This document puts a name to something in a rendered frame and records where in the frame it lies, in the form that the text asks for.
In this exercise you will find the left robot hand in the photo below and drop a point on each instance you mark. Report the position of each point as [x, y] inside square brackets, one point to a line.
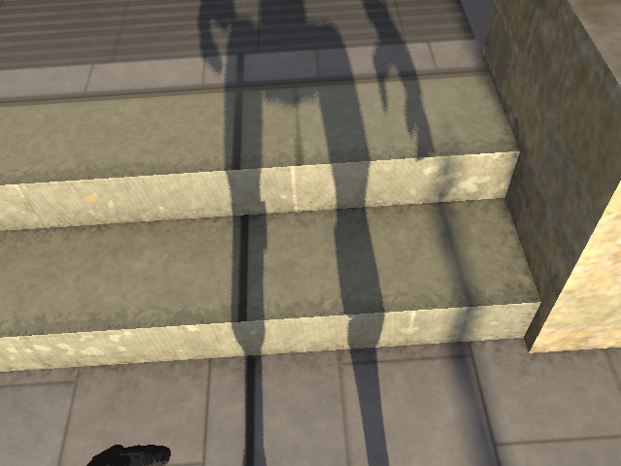
[117, 455]

